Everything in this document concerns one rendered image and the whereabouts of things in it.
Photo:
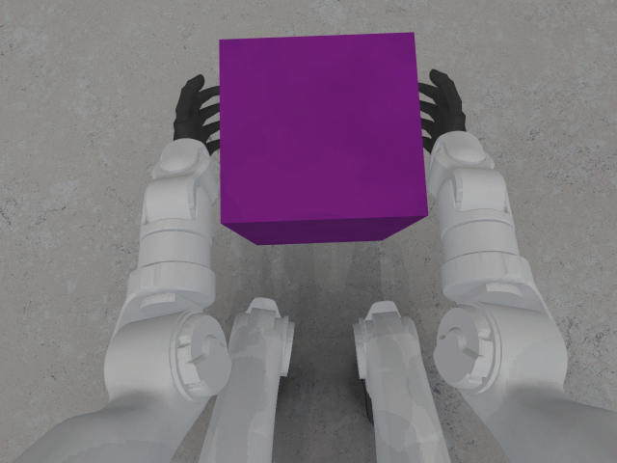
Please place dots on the left robot forearm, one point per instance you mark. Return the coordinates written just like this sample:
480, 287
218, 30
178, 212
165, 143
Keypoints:
173, 272

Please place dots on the right robot forearm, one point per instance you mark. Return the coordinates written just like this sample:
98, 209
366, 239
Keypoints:
481, 255

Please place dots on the carton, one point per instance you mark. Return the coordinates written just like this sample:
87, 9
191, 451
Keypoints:
320, 138

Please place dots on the right robot foot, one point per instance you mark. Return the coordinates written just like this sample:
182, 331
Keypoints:
368, 403

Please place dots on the right robot shin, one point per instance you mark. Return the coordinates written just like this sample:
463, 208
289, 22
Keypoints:
389, 306

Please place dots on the left robot hand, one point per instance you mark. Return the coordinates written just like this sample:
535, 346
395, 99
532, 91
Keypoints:
190, 119

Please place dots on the robot left upper arm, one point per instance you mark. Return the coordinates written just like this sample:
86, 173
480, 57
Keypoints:
160, 373

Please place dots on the right robot hand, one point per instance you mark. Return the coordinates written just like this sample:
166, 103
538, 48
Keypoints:
447, 114

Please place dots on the robot right upper arm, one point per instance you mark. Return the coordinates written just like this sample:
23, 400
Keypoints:
509, 364

